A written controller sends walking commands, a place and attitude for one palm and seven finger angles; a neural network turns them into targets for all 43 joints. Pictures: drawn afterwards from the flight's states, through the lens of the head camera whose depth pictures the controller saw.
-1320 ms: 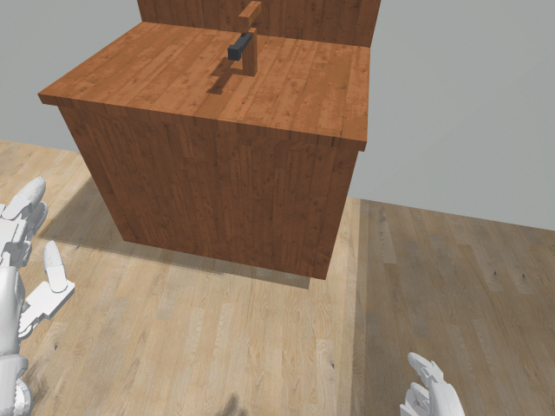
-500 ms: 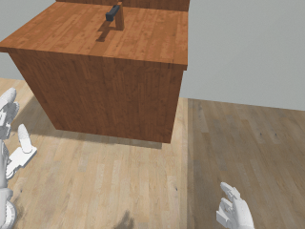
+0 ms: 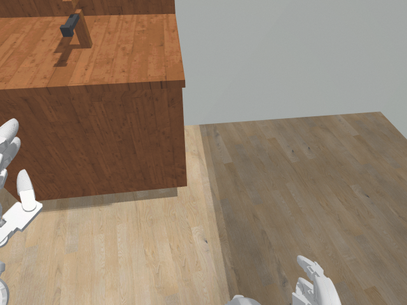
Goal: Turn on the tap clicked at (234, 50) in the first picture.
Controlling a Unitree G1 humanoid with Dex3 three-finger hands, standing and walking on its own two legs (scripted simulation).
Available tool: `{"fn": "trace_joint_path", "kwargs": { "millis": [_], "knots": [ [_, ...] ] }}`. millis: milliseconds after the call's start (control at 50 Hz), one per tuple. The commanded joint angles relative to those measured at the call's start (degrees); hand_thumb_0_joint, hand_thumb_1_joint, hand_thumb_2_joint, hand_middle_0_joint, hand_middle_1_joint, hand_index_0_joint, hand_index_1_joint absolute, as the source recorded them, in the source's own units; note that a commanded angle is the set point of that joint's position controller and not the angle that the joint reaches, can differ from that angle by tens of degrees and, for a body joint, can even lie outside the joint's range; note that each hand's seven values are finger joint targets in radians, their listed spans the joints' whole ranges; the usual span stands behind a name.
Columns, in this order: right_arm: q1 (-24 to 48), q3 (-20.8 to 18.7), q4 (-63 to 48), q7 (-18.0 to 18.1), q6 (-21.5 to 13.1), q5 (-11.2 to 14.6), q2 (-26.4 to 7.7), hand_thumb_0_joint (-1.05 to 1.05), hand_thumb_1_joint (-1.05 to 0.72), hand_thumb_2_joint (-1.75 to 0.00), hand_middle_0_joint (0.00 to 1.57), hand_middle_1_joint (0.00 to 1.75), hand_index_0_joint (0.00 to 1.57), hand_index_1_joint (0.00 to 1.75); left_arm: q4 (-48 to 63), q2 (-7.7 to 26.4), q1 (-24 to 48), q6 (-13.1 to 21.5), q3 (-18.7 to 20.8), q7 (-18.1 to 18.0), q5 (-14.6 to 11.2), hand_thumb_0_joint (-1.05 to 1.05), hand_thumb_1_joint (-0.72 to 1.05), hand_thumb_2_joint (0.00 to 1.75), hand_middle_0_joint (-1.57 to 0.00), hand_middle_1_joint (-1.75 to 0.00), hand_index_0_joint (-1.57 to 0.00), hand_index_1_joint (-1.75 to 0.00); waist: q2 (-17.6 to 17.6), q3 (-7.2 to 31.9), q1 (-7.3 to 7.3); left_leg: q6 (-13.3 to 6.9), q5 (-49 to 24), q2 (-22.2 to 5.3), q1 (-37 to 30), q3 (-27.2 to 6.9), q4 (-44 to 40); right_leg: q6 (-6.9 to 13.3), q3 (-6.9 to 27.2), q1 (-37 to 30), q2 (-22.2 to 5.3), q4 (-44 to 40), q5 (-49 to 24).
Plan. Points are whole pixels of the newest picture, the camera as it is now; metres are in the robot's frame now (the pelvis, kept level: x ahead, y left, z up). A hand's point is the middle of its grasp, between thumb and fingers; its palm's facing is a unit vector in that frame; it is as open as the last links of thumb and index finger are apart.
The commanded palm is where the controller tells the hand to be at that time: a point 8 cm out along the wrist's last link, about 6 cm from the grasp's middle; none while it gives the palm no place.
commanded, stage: turn to face it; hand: left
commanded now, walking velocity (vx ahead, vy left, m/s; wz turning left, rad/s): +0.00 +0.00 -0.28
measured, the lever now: (67, 30) +0.82 +0.52 +0.14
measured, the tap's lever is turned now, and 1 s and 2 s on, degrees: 0 0 0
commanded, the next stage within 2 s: take the last steps up to it in 0.02 s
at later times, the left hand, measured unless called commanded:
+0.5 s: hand (65, 218) +0.18 +0.20 +0.19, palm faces +0.36 -0.83 -0.42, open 7.4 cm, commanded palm +0.15 +0.24 +0.19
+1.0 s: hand (73, 193) +0.23 +0.22 +0.17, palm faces +0.35 -0.82 -0.46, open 7.5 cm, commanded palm +0.18 +0.26 +0.19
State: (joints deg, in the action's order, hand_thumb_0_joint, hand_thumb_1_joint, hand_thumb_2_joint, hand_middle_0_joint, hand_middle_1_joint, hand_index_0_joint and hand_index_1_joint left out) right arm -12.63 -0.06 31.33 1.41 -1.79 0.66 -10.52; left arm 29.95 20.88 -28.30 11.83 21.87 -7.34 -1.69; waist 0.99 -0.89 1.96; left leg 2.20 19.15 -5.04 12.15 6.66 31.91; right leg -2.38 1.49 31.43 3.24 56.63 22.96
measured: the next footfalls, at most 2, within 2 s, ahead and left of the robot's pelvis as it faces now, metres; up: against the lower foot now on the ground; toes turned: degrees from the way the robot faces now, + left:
right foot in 0.12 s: +0.07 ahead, -0.14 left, +0.00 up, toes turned -7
left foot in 0.50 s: +0.03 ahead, +0.08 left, +0.00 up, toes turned +1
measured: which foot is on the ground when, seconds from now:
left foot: down 0.00-0.12, up 0.14-0.48, down 0.50-0.80, up 0.82-1.00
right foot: up 0.00-0.10, down 0.12-0.54, up 0.56-0.76, down 0.78-1.00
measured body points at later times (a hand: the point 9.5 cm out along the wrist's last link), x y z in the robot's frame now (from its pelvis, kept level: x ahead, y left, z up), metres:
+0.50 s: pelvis -0.03 -0.03 +0.00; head -0.05 -0.02 +0.45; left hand +0.16 +0.24 +0.21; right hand +0.06 -0.32 -0.08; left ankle -0.02 +0.08 -0.73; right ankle +0.03 -0.13 -0.73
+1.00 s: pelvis +0.01 -0.01 +0.01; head +0.03 -0.03 +0.46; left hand +0.20 +0.26 +0.19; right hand +0.15 -0.25 -0.10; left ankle +0.04 +0.15 -0.67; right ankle -0.01 -0.12 -0.73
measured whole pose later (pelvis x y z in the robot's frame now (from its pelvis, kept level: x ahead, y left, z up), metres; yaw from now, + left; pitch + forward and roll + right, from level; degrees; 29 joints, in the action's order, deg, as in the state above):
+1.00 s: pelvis +0.01 -0.01 +0.01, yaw -2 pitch +1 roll +2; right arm -12.2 -0.1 38.2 2.6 -3.1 -0.3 -12.6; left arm 24.1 19.2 -27.9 14.6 19.4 -7.4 0.2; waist 0.0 -1.8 0.4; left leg 0.8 17.6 -4.9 28.6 3.2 52.9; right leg 0.5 -8.1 11.9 -5.2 27.8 16.3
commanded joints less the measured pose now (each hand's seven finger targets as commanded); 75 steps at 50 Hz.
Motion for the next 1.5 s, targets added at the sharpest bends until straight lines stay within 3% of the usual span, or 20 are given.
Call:
{"fn": "trace_joint_path", "kwargs": {
  "millis": [0,80,120,160,260,440,540,720,740,780,820,940,1080,1140,1180,1260,1400,1440,1460,1480],
  "knots": [
    [2.8,-2.7,-7.0,0.1,-4.4,0.0,-8.5,0.00,-0.90,-0.90,0.20,0.30,0.20,0.30,7.6,6.0,6.1,3.3,1.8,-0.9,0.2,0.00,0.90,0.90,-0.20,-0.30,-0.20,-0.30,-12.9,0.6,-2.19,-5.9,-25.1,-13.6,1.8,-2.4,-6.4,-0.5,-6.1,-7.8,-2.5,-13.0,-0.1],
    [2.9,-2.7,-6.7,0.1,-5.4,0.1,-8.5,0.00,-0.90,-0.90,0.20,0.30,0.20,0.30,4.9,7.9,11.2,3.6,2.9,-0.8,1.3,0.00,0.90,0.90,-0.20,-0.30,-0.20,-0.30,-8.1,3.7,-2.19,-2.6,-19.4,-9.0,5.3,0.9,8.6,1.3,-6.5,-21.9,-3.9,-30.5,-17.2],
    [5.3,-2.4,-7.7,0.3,-5.5,-0.2,-6.8,0.00,-0.90,-0.90,0.20,0.30,0.20,0.30,4.2,12.6,9.7,4.3,7.2,-1.5,1.5,0.00,0.90,0.90,-0.20,-0.30,-0.20,-0.30,12.7,7.2,-1.64,0.3,14.4,1.7,20.1,0.2,28.6,11.0,19.2,-28.3,-21.1,-33.3,-46.6],
    [5.6,-3.6,-6.8,0.6,-3.8,-0.1,-8.6,0.00,-0.90,-0.90,0.20,0.30,0.20,0.30,5.4,13.5,3.8,3.5,8.2,-1.8,0.7,0.00,0.90,0.90,-0.20,-0.30,-0.20,-0.30,9.9,10.2,-1.23,-0.5,13.1,0.8,18.5,-7.8,35.1,10.5,23.5,-24.3,-22.0,-38.3,-19.8],
    [7.1,-1.2,-5.9,1.1,-1.6,-0.3,-6.2,0.00,-0.90,-0.90,0.20,0.30,0.20,0.30,13.6,13.7,-2.1,5.1,10.0,-2.5,0.1,0.00,0.90,0.90,-0.20,-0.30,-0.20,-0.30,5.5,10.2,-3.18,-0.7,3.3,0.1,16.7,-5.8,25.3,11.2,11.6,-18.7,-18.5,-42.9,3.5],
    [1.8,-2.5,-3.5,3.0,-5.3,-1.1,-7.5,0.00,-0.90,-0.90,0.20,0.30,0.20,0.30,3.9,8.6,1.8,5.1,4.3,-3.2,1.1,0.00,0.90,0.90,-0.20,-0.30,-0.20,-0.30,1.7,6.7,-3.34,-4.2,3.5,4.4,-0.8,-0.2,-5.3,8.4,9.2,-11.3,-16.3,-40.9,16.4],
    [3.5,-2.6,-2.7,3.2,-6.7,-1.1,-8.0,0.00,-0.90,-0.90,0.20,0.30,0.20,0.30,4.2,9.3,9.7,5.7,3.1,-2.5,2.9,0.00,0.90,0.90,-0.20,-0.30,-0.20,-0.30,-15.5,-2.5,-3.35,-15.6,22.3,-14.4,5.5,-28.6,-23.2,1.8,-5.1,0.1,-5.2,-0.6,5.1],
    [4.0,-2.4,-1.6,2.8,-7.1,-1.7,-7.7,0.00,-0.90,-0.90,0.20,0.30,0.20,0.30,4.4,7.8,11.0,3.9,1.3,-1.9,2.4,0.00,0.90,0.90,-0.20,-0.30,-0.20,-0.30,-8.9,-0.4,-1.71,-9.2,15.0,-6.4,14.6,-11.8,-13.1,1.9,-11.2,-24.2,-5.3,-27.6,1.3],
    [4.0,-2.5,-1.5,2.7,-6.7,-1.6,-7.4,0.00,-0.90,-0.90,0.20,0.30,0.20,0.30,3.3,8.3,10.8,3.7,1.9,-2.0,2.6,0.00,0.90,0.90,-0.20,-0.30,-0.20,-0.30,-3.1,1.1,-1.41,-7.7,12.5,-4.2,17.4,-9.1,-4.9,3.7,-6.4,-28.8,-8.3,-32.5,1.0],
    [6.5,-2.8,-2.7,2.1,-5.8,-1.1,-6.7,0.00,-0.90,-0.90,0.20,0.30,0.20,0.30,0.7,10.5,11.1,3.5,3.1,-1.7,1.8,0.00,0.90,0.90,-0.20,-0.30,-0.20,-0.30,17.5,0.0,-0.78,-3.1,10.9,4.4,32.1,-3.0,26.9,13.8,31.7,-31.5,-30.1,-46.7,11.9],
    [4.5,-3.2,-1.3,1.6,-5.8,-1.4,-7.5,0.00,-0.90,-0.90,0.20,0.30,0.20,0.30,0.9,10.0,12.2,4.7,4.1,-1.6,1.5,0.00,0.90,0.90,-0.20,-0.30,-0.20,-0.30,9.2,1.5,-2.49,-1.5,3.0,0.5,30.7,-10.3,35.2,14.3,27.3,-27.5,-30.0,-46.3,9.7],
    [7.0,-1.6,-2.4,1.5,-4.1,-1.1,-5.5,0.00,-0.90,-0.90,0.20,0.30,0.20,0.30,7.8,10.4,5.9,7.2,5.5,-1.8,1.4,0.00,0.90,0.90,-0.20,-0.30,-0.20,-0.30,6.7,3.4,-1.86,-1.5,-2.0,-1.1,20.2,-2.7,16.4,10.3,1.6,-24.9,-21.5,-39.4,-18.4],
    [4.3,-3.5,-4.7,2.8,-6.1,-1.1,-6.1,0.00,-0.90,-0.90,0.20,0.30,0.20,0.30,14.3,10.0,4.7,6.4,6.3,-3.4,0.9,0.00,0.90,0.90,-0.20,-0.30,-0.20,-0.30,4.0,9.4,-2.03,-2.3,-9.6,4.5,-1.8,6.0,-6.9,6.3,-3.6,-25.0,-15.7,-25.0,-22.8],
    [3.3,-5.0,-5.1,2.6,-6.0,-0.4,-8.6,0.00,-0.90,-0.90,0.20,0.30,0.20,0.30,15.3,9.8,4.2,7.6,6.3,-3.3,1.1,0.00,0.90,0.90,-0.20,-0.30,-0.20,-0.30,-20.8,12.8,-2.58,-13.9,-31.0,-16.0,-20.4,-22.8,-10.5,1.2,-8.1,1.3,-5.3,9.0,14.1],
    [4.0,-4.2,-3.2,2.4,-6.4,-0.9,-7.6,0.00,-0.90,-0.90,0.20,0.30,0.20,0.30,10.3,11.1,3.2,7.1,7.0,-2.8,0.8,0.00,0.90,0.90,-0.20,-0.30,-0.20,-0.30,-14.8,8.4,-3.17,-17.6,-25.2,-18.2,-14.3,-26.2,-12.3,1.4,-4.3,7.3,-8.8,15.7,12.7],
    [4.8,-4.3,-2.4,1.5,-7.0,0.3,-7.4,0.00,-0.90,-0.90,0.20,0.30,0.20,0.30,14.4,9.1,2.5,6.8,6.0,-2.0,0.9,0.00,0.90,0.90,-0.20,-0.30,-0.20,-0.30,-14.4,4.7,-1.74,-13.1,-14.0,-10.4,-3.0,-8.9,-13.1,0.7,-7.9,0.8,-9.7,3.6,2.5],
    [4.6,-2.7,-2.2,2.5,-7.0,-0.4,-6.8,0.00,-0.90,-0.90,0.20,0.30,0.20,0.30,9.6,9.8,2.1,4.5,6.4,-2.1,0.7,0.00,0.90,0.90,-0.20,-0.30,-0.20,-0.30,-10.1,6.9,-1.45,-9.4,-13.5,-8.5,2.1,-4.7,-6.1,0.8,-13.7,-19.3,-5.2,-24.2,-5.6],
    [4.5,-2.9,-1.7,2.6,-5.9,-0.2,-5.9,0.00,-0.90,-0.90,0.20,0.30,0.20,0.30,6.5,11.1,4.3,3.7,6.9,-1.9,1.4,0.00,0.90,0.90,-0.20,-0.30,-0.20,-0.30,5.1,9.9,-1.07,-6.7,-7.1,-3.2,12.1,0.2,14.6,4.9,0.3,-31.8,-15.0,-33.9,-8.2],
    [5.7,-2.8,-2.9,2.3,-5.5,-0.4,-5.4,0.00,-0.90,-0.90,0.20,0.30,0.20,0.30,2.5,11.7,3.3,3.1,7.4,-1.8,1.3,0.00,0.90,0.90,-0.20,-0.30,-0.20,-0.30,18.5,8.4,-0.85,-3.9,9.6,4.6,27.0,0.5,30.1,11.2,26.0,-36.6,-27.9,-38.8,-13.4],
    [7.0,-2.8,-2.8,1.9,-5.3,-0.7,-6.7,0.00,-0.90,-0.90,0.20,0.30,0.20,0.30,1.8,12.1,5.6,3.4,8.3,-1.8,0.2,0.00,0.90,0.90,-0.20,-0.30,-0.20,-0.30,15.6,6.2,-0.76,-2.5,10.1,3.1,30.6,-7.1,39.4,12.8,30.7,-34.3,-33.3,-42.0,-11.1]
  ]
}}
